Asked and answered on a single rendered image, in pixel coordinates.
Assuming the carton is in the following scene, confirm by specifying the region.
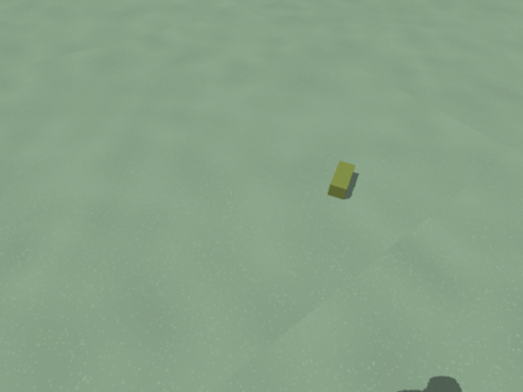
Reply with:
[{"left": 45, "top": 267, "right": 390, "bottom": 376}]
[{"left": 328, "top": 161, "right": 355, "bottom": 199}]

